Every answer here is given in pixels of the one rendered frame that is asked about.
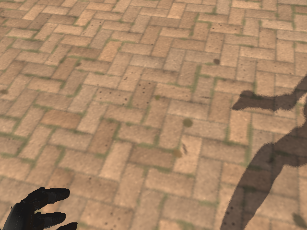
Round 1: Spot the robot left hand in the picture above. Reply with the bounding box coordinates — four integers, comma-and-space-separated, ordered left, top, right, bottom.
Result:
0, 187, 78, 230

